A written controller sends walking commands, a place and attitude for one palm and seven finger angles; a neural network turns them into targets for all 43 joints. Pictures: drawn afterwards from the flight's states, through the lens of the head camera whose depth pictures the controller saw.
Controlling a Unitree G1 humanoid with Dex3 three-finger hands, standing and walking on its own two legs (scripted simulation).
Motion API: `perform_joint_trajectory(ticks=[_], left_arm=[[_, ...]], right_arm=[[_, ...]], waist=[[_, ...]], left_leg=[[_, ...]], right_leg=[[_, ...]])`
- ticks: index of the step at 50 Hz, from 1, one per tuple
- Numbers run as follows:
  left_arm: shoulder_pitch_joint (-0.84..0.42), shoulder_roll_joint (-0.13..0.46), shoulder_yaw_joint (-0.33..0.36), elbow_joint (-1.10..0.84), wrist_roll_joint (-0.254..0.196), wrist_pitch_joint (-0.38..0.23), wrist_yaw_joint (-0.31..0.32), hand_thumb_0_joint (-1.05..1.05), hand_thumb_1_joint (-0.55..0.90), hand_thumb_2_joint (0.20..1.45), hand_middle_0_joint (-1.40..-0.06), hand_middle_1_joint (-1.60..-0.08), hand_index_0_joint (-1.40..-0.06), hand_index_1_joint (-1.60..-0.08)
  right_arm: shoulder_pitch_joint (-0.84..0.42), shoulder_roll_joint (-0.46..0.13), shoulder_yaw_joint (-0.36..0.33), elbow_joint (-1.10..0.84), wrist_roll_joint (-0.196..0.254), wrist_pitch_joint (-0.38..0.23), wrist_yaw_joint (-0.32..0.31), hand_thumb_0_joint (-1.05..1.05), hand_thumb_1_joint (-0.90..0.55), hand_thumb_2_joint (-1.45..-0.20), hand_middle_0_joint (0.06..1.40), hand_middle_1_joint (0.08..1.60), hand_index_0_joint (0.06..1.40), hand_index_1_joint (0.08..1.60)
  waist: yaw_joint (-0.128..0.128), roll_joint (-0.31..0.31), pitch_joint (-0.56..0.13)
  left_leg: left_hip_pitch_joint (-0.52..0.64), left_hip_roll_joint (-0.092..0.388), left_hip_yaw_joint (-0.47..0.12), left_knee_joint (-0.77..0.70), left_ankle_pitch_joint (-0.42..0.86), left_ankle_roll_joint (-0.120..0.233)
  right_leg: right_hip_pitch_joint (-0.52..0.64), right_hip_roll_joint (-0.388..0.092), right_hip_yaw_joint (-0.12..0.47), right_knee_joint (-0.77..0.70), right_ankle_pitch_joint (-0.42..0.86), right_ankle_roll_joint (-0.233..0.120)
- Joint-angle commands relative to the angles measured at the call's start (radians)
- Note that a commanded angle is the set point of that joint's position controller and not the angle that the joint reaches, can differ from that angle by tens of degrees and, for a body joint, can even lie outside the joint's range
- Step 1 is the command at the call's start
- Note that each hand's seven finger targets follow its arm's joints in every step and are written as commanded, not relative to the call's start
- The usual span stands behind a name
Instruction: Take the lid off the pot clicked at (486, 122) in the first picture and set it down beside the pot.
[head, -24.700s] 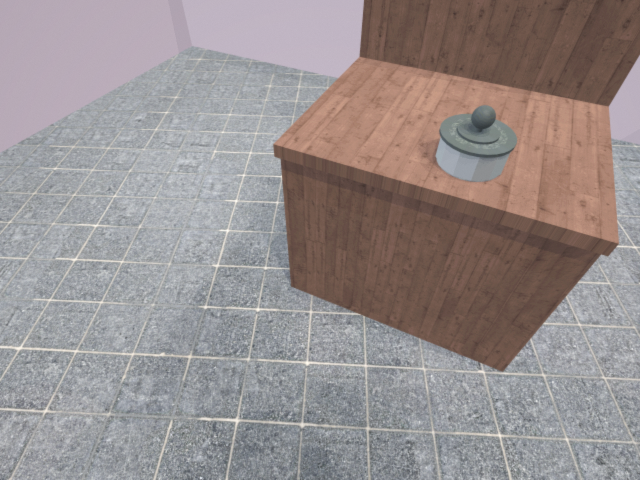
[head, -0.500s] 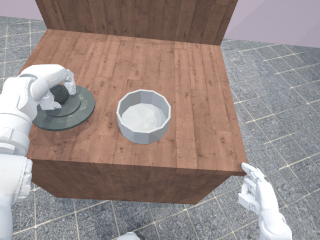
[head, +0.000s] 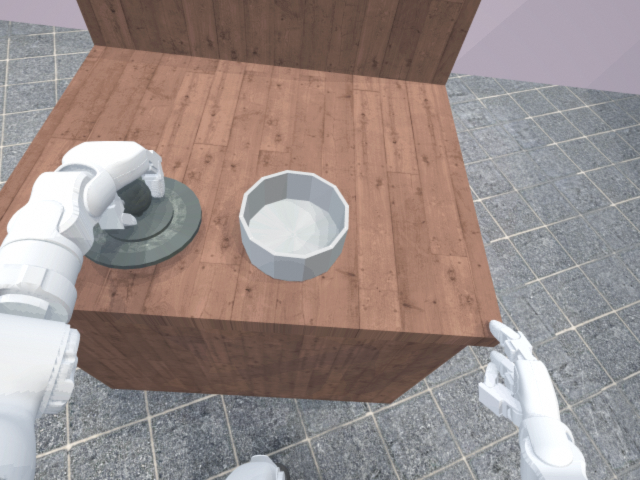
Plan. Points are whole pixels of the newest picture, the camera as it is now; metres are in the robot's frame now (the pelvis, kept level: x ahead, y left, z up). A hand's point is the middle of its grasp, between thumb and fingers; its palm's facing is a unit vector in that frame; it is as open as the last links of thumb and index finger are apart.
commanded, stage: lower the lid onto the table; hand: left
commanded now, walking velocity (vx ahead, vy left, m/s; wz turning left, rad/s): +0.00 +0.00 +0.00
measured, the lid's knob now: (131, 196) +0.47 +0.28 +0.02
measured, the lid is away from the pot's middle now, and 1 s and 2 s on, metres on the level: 0.23 0.24 0.23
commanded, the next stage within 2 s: open the fingers wide in 0.36 s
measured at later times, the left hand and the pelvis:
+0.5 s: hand (122, 223) +0.43 +0.28 +0.01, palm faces -0.40 -0.11 -0.91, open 8.0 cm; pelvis -0.01 +0.00 -0.01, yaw +1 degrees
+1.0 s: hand (117, 245) +0.39 +0.28 +0.01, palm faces -0.39 -0.09 -0.91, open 8.2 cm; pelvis -0.01 +0.00 -0.01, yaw +2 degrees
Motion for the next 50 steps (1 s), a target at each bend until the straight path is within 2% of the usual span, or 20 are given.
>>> perform_joint_trajectory(ticks=[1,4,11,14,16,18,20,22,23,24,25,26,29,34,35,39,43,47,48,50], left_arm=[[-0.551,0.24,0.077,-0.225,-0.008,0.014,0.073,0.0,0.591,1.018,-0.866,-1.043,-0.824,-1.032],[-0.54,0.255,0.092,-0.205,-0.005,0.028,0.077,0.0,0.591,1.018,-0.866,-1.043,-0.824,-1.032],[-0.534,0.187,0.046,-0.166,0.002,0.028,0.068,0.0,0.591,1.018,-0.866,-1.043,-0.824,-1.032],[-0.55,0.233,0.079,-0.193,0.006,0.019,0.075,0.0,0.591,1.018,-0.866,-1.043,-0.824,-1.032],[-0.563,0.224,0.073,-0.217,0.01,0.007,0.08,0.0,0.591,1.018,-0.866,-1.043,-0.824,-1.032],[-0.541,0.224,0.073,-0.189,0.009,0.01,0.091,0.0,0.591,1.018,-0.866,-1.043,-0.824,-1.032],[-0.523,0.285,0.111,-0.189,0.015,0.001,0.103,0.0,0.591,1.018,-0.866,-1.043,-0.824,-1.032],[-0.548,0.232,0.076,-0.209,0.015,0.007,0.111,0.0,0.591,1.018,-0.866,-1.043,-0.824,-1.032],[-0.294,0.268,0.177,-0.207,0.028,0.012,0.116,0.0,0.591,1.018,-0.866,-1.043,-0.824,-1.032],[-0.318,0.291,0.184,-0.281,0.034,0.004,0.122,0.0,0.574,1.011,-0.854,-1.036,-0.813,-1.025],[-0.324,0.327,0.222,-0.303,0.034,-0.003,0.126,0.0,0.558,1.004,-0.842,-1.03,-0.803,-1.019],[-0.348,0.261,0.163,-0.29,0.031,0.009,0.129,0.0,0.542,0.997,-0.831,-1.023,-0.792,-1.012],[-0.464,0.177,0.069,-0.291,0.03,0.037,0.143,0.0,0.492,0.98,-0.796,-1.001,-0.761,-0.991],[-0.422,0.111,0.018,-0.283,-0.027,0.032,0.118,0.0,0.406,0.954,-0.741,-0.96,-0.711,-0.952],[-0.424,0.148,0.045,-0.297,-0.027,0.023,0.11,0.0,0.389,0.949,-0.73,-0.952,-0.701,-0.944],[-0.401,0.181,0.049,-0.267,-0.009,0.024,0.118,0.0,0.319,0.932,-0.688,-0.916,-0.663,-0.909],[-0.439,0.195,0.065,-0.362,-0.01,0.009,0.134,0.0,0.251,0.912,-0.644,-0.882,-0.623,-0.876],[-0.383,0.211,0.08,-0.278,-0.024,0.023,0.135,0.0,0.182,0.893,-0.6,-0.849,-0.583,-0.844],[-0.386,0.178,0.053,-0.274,-0.022,0.027,0.135,0.0,0.164,0.889,-0.59,-0.839,-0.574,-0.835],[-0.401,0.162,0.04,-0.283,-0.023,0.03,0.131,0.0,0.128,0.882,-0.57,-0.818,-0.556,-0.815]], right_arm=[[0.253,-0.164,-0.062,0.131,-0.008,0.103,-0.01,0.0,-0.9,-0.9,0.2,0.3,0.2,0.3],[0.26,-0.168,-0.065,0.132,-0.009,0.108,-0.006,0.0,-0.9,-0.9,0.2,0.3,0.2,0.3],[0.265,-0.167,-0.072,0.13,-0.011,0.115,0.003,0.0,-0.9,-0.9,0.2,0.3,0.2,0.3],[0.267,-0.173,-0.071,0.124,-0.011,0.12,-0.001,0.0,-0.9,-0.9,0.2,0.3,0.2,0.3],[0.271,-0.168,-0.071,0.12,-0.016,0.117,0.0,0.0,-0.9,-0.9,0.2,0.3,0.2,0.3],[0.265,-0.168,-0.068,0.121,-0.013,0.12,-0.002,0.0,-0.9,-0.9,0.2,0.3,0.2,0.3],[0.262,-0.172,-0.06,0.11,-0.01,0.118,-0.01,0.0,-0.9,-0.9,0.2,0.3,0.2,0.3],[0.265,-0.168,-0.064,0.118,-0.012,0.12,-0.007,0.0,-0.9,-0.9,0.2,0.3,0.2,0.3],[0.248,-0.142,-0.077,0.055,-0.018,0.122,0.017,0.0,-0.9,-0.9,0.2,0.3,0.2,0.3],[0.236,-0.153,-0.073,0.05,-0.021,0.137,0.025,0.0,-0.9,-0.9,0.2,0.3,0.2,0.3],[0.231,-0.149,-0.076,0.046,-0.02,0.14,0.027,0.0,-0.9,-0.9,0.2,0.3,0.2,0.3],[0.228,-0.141,-0.076,0.054,-0.023,0.151,0.032,0.0,-0.9,-0.9,0.2,0.3,0.2,0.3],[0.226,-0.152,-0.084,0.084,-0.013,0.16,0.033,0.0,-0.9,-0.9,0.2,0.3,0.2,0.3],[0.237,-0.156,-0.079,0.093,-0.002,0.14,0.019,0.0,-0.9,-0.9,0.2,0.3,0.2,0.3],[0.229,-0.162,-0.079,0.093,0.001,0.136,0.017,0.0,-0.9,-0.9,0.2,0.3,0.2,0.3],[0.214,-0.16,-0.064,0.098,0.005,0.134,0.008,0.0,-0.9,-0.9,0.2,0.3,0.2,0.3],[0.208,-0.161,-0.065,0.099,0.002,0.122,0.001,0.0,-0.9,-0.9,0.2,0.3,0.2,0.3],[0.209,-0.16,-0.058,0.102,0.005,0.123,-0.001,0.0,-0.9,-0.9,0.2,0.3,0.2,0.3],[0.209,-0.161,-0.058,0.101,0.008,0.123,-0.002,0.0,-0.9,-0.9,0.2,0.3,0.2,0.3],[0.211,-0.16,-0.061,0.104,0.008,0.117,0.001,0.0,-0.9,-0.9,0.2,0.3,0.2,0.3]], waist=[[-0.043,0.261,-0.423],[-0.041,0.225,-0.423],[-0.056,0.234,-0.398],[-0.054,0.22,-0.42],[-0.049,0.281,-0.446],[-0.056,0.238,-0.418],[-0.042,0.223,-0.423],[-0.051,0.254,-0.433],[0.045,0.304,-0.476],[0.026,0.311,-0.518],[0.04,0.333,-0.546],[0.008,0.285,-0.52],[-0.039,0.208,-0.397],[-0.039,0.232,-0.329],[-0.028,0.263,-0.333],[-0.025,0.217,-0.302],[-0.017,0.263,-0.399],[-0.018,0.194,-0.356],[-0.025,0.175,-0.347],[-0.024,0.211,-0.334]], left_leg=[[0.709,0.08,-0.19,-0.051,0.349,-0.083],[0.688,0.075,-0.184,-0.04,0.323,-0.076],[0.671,0.079,-0.2,-0.014,0.322,-0.083],[0.663,0.079,-0.204,-0.01,0.279,-0.077],[0.695,0.08,-0.218,-0.001,0.33,-0.092],[0.65,0.08,-0.204,0.0,0.257,-0.082],[0.612,0.072,-0.194,0.003,0.238,-0.076],[0.636,0.08,-0.203,0.003,0.249,-0.083],[0.667,0.053,-0.215,0.007,0.339,-0.103],[0.696,0.061,-0.208,0.017,0.406,-0.117],[0.722,0.06,-0.216,0.031,0.485,-0.126],[0.707,0.067,-0.214,0.039,0.48,-0.116],[0.659,0.082,-0.232,-0.005,0.223,-0.089],[0.648,0.072,-0.242,-0.054,0.073,-0.09],[0.648,0.074,-0.249,-0.059,0.065,-0.096],[0.579,0.061,-0.219,-0.065,-0.032,-0.08],[0.666,0.068,-0.233,-0.066,0.059,-0.092],[0.597,0.064,-0.209,-0.058,0.058,-0.081],[0.593,0.065,-0.213,-0.068,0.044,-0.081],[0.588,0.065,-0.208,-0.066,0.044,-0.082]], right_leg=[[-0.284,0.054,-0.024,-0.051,0.099,-0.044],[-0.281,0.055,-0.024,-0.048,0.1,-0.043],[-0.342,0.058,-0.024,-0.019,0.071,-0.041],[-0.345,0.057,-0.022,-0.008,0.066,-0.041],[-0.365,0.06,-0.023,0.005,0.067,-0.045],[-0.369,0.061,-0.023,0.002,0.049,-0.042],[-0.344,0.061,-0.02,0.011,0.062,-0.048],[-0.372,0.063,-0.025,0.02,0.055,-0.046],[-0.296,0.059,-0.028,0.019,0.056,-0.057],[-0.287,0.059,-0.027,0.018,0.086,-0.056],[-0.281,0.06,-0.027,0.031,0.11,-0.058],[-0.299,0.061,-0.028,0.023,0.105,-0.049],[-0.369,0.06,-0.028,0.002,0.025,-0.037],[-0.363,0.057,-0.022,-0.001,-0.008,-0.049],[-0.362,0.051,-0.014,0.007,-0.01,-0.052],[-0.335,0.053,-0.014,-0.006,-0.035,-0.055],[-0.328,0.055,-0.014,0.004,0.002,-0.058],[-0.298,0.055,-0.015,-0.006,0.013,-0.054],[-0.308,0.058,-0.017,-0.006,0.004,-0.052],[-0.311,0.053,-0.015,-0.002,0.007,-0.055]])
